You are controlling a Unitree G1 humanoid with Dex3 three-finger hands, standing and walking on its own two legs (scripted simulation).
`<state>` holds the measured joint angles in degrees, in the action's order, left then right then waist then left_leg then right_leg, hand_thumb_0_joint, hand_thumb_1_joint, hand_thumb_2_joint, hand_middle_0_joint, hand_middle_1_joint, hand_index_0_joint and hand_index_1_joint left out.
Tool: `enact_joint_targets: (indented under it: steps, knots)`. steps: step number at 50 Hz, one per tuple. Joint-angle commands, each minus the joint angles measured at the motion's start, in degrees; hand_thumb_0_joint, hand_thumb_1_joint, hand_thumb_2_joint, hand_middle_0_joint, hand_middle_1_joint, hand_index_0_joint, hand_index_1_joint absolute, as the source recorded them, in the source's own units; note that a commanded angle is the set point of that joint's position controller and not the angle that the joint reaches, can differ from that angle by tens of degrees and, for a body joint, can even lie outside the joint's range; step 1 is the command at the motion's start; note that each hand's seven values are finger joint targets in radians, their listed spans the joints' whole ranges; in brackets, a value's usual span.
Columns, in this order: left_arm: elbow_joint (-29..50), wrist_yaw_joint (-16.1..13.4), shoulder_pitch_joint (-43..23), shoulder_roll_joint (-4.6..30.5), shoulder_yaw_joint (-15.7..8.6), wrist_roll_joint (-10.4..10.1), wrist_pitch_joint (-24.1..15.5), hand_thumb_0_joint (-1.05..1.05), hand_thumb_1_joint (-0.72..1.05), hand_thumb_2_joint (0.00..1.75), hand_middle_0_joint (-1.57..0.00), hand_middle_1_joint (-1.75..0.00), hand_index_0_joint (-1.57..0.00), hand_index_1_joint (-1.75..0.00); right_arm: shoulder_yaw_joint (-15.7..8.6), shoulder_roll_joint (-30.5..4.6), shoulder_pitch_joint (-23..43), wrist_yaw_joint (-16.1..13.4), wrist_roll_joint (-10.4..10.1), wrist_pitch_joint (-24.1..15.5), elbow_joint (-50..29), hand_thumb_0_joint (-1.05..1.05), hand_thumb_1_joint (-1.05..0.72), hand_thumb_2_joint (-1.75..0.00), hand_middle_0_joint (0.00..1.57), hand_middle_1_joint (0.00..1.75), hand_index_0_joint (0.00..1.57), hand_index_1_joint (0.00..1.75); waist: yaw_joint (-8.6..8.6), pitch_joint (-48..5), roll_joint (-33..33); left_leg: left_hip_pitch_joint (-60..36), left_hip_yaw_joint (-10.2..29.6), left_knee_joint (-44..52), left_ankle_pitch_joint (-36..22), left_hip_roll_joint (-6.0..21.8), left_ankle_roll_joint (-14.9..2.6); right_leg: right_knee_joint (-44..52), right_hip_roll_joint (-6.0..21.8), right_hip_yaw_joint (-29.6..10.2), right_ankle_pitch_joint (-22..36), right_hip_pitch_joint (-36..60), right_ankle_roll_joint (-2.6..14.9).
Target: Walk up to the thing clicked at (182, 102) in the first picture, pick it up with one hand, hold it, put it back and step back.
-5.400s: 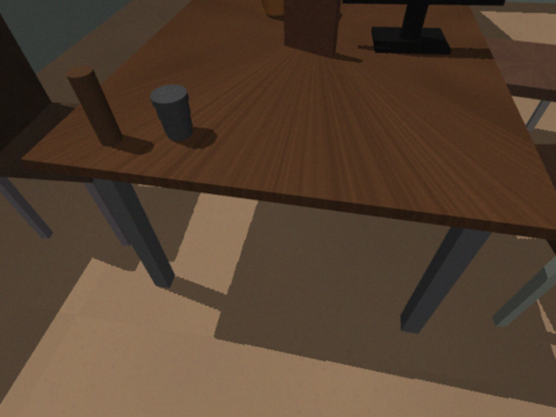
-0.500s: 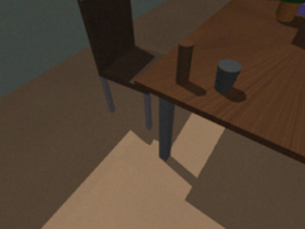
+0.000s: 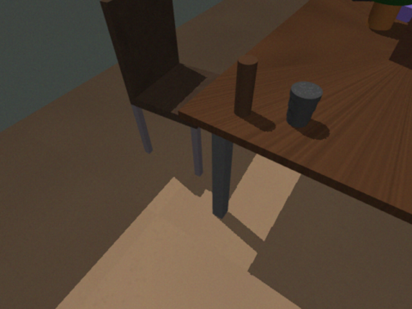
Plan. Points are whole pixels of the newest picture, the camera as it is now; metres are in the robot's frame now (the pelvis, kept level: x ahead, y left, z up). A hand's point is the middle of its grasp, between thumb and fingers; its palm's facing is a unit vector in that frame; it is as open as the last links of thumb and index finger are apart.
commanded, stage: stand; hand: right
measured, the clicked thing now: (301, 106) +0.65 -0.24 +0.02
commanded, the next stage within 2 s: walk up in 0.94 s
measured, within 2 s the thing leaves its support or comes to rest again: neither
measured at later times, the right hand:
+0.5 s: hand out of the picture +0.07 -0.25 -0.16, palm faces -0.03 +0.94 -0.33, open 7.4 cm
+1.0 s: hand out of the picture +0.08 -0.26 -0.16, palm faces -0.02 +0.94 -0.34, open 7.4 cm
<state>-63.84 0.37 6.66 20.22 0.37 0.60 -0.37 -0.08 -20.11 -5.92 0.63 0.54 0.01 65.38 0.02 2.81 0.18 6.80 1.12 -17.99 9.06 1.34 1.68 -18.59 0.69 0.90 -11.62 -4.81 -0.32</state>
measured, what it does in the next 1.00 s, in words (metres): stands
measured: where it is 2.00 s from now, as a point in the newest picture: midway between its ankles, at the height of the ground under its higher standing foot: (175, 299)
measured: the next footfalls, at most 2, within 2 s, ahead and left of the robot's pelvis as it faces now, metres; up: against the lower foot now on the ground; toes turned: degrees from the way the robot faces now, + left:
left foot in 1.24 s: +0.19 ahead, +0.22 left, +0.00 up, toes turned -8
right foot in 1.58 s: +0.24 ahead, +0.00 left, +0.00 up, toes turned -20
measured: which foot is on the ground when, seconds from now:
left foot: down 0.00-0.96, up 0.98-1.00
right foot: down 0.00-1.00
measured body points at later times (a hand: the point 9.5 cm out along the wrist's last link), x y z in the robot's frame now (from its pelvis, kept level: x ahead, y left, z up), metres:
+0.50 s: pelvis +0.00 +0.00 +0.00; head +0.01 +0.00 +0.45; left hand +0.07 +0.30 -0.13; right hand +0.07 -0.30 -0.13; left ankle +0.01 +0.14 -0.75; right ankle -0.02 -0.12 -0.75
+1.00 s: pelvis +0.00 +0.01 +0.00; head +0.02 +0.00 +0.45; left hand +0.07 +0.31 -0.13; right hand +0.08 -0.31 -0.13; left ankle +0.00 +0.14 -0.74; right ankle -0.02 -0.12 -0.75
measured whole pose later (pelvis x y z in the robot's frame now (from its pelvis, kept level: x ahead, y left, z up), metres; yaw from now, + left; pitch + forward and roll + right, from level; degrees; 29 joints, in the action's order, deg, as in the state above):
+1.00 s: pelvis +0.00 +0.01 +0.00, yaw -2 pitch -2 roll +0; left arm -61.0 0.6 10.4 19.8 -1.7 0.9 -1.6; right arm -2.2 -21.3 -6.7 2.3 2.7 1.4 60.9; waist -0.6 3.1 -0.7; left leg 11.2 0.4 -29.3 20.5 1.3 0.4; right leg -21.2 0.3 -0.9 -13.3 -6.5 0.4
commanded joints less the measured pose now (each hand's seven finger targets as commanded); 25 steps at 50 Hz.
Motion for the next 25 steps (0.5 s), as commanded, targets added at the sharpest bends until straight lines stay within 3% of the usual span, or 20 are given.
enact_joint_targets:
  steps: [1,10,18,22,25]
  knots:
    - [3.2,-1.0,-1.6,12.8,-2.5,-0.1,-1.5,0.0,0.9,0.9,-0.2,-0.3,-0.2,-0.3,-2.0,-12.1,2.5,-1.0,-0.1,-1.5,-3.6,0.0,-0.9,-0.9,0.2,0.3,0.2,0.3,-0.07,-4.5,-0.6,-1.9,4.3,1.6,-9.7,6.0,-2.12,3.0,6.9,-5.0,10.0,-0.4,1.31]
    - [3.1,-0.9,-1.6,12.6,-2.6,0.0,-1.3,0.0,0.9,0.9,-0.2,-0.3,-0.2,-0.3,-2.1,-12.1,2.3,-1.0,0.0,-1.4,-3.7,0.0,-0.9,-0.9,0.2,0.3,0.2,0.3,-0.14,-2.5,-0.7,-0.8,4.6,2.8,-5.3,5.7,-2.03,3.9,6.5,-5.0,4.3,-1.9,1.47]
    - [3.5,-0.8,-1.6,12.7,-2.6,-0.1,-1.5,0.0,0.9,0.9,-0.2,-0.3,-0.2,-0.3,-2.1,-12.3,1.8,-1.1,0.0,-1.6,-3.9,0.0,-0.9,-0.9,0.2,0.3,0.2,0.3,0.02,-4.6,-0.7,-2.2,4.3,1.8,-8.7,6.0,-2.33,3.1,6.9,-5.3,8.9,-0.9,1.45]
    - [3.2,-0.9,-1.5,12.5,-2.5,-0.1,-1.3,0.0,0.9,0.9,-0.2,-0.3,-0.2,-0.3,-2.1,-12.1,1.7,-1.0,0.0,-1.4,-3.9,0.0,-0.9,-0.9,0.2,0.3,0.2,0.3,-0.02,-3.0,-0.2,-1.1,4.6,2.3,-6.9,5.9,-2.15,3.5,6.6,-5.0,5.8,-1.7,1.45]
    - [3.3,-0.9,-1.4,12.9,-2.7,0.0,-1.4,0.0,0.9,0.9,-0.2,-0.3,-0.2,-0.3,-2.1,-12.0,1.4,-1.0,0.1,-1.5,-4.0,0.0,-0.9,-0.9,0.2,0.3,0.2,0.3,0.03,-4.0,-0.1,-1.5,4.2,1.8,-7.1,5.8,-2.33,3.5,6.9,-5.3,7.1,-1.0,1.5]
